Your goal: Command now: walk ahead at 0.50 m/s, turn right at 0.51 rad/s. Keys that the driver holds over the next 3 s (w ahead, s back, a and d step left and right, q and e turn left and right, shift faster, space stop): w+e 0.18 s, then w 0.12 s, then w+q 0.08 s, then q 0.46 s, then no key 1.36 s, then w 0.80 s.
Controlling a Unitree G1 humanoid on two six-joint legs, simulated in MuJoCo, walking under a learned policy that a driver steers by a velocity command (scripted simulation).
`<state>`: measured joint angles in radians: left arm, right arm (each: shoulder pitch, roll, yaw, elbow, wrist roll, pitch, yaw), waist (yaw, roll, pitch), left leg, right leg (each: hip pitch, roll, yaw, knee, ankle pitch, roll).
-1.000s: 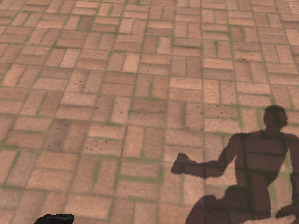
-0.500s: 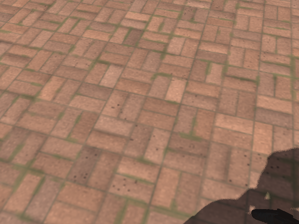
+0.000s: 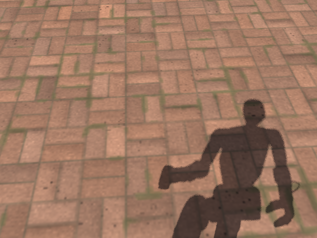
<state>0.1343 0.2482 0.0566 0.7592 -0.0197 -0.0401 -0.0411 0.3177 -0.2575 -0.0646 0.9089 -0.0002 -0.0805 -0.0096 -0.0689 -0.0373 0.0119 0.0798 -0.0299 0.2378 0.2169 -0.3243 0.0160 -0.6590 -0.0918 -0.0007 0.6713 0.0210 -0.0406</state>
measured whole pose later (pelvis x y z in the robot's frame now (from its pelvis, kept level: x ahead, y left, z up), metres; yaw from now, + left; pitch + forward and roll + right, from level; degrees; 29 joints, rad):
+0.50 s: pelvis +0.28 -0.04 +0.01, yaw -8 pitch +2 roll -2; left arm 0.29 0.26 0.06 0.77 0.01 -0.07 0.00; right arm 0.10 -0.27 -0.04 0.78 0.01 -0.09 0.03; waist 0.05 0.05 0.03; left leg -0.64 0.09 -0.02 0.60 0.11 -0.01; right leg -0.04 0.09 0.01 0.28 -0.27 -0.07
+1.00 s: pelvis +0.42 -0.04 +0.00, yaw +5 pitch +3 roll +0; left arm 0.19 0.28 0.05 0.72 0.00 0.00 0.04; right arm 0.16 -0.29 -0.07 0.67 -0.01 0.03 -0.02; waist -0.02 0.00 0.01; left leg -0.42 -0.12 -0.14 0.50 -0.12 0.05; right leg -0.46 -0.01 0.09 0.74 -0.32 0.06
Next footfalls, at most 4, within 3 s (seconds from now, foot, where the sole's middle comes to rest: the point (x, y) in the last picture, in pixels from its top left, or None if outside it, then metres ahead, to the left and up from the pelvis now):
0.10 right None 0.22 -0.12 -0.77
0.58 left None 0.47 0.08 -0.77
1.06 right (200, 230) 0.50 -0.18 -0.77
2.86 right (177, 157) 0.87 -0.12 -0.77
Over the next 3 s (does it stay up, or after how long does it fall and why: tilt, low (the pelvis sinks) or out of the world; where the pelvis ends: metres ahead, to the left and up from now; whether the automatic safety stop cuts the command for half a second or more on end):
stays up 0.75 -0.05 0.00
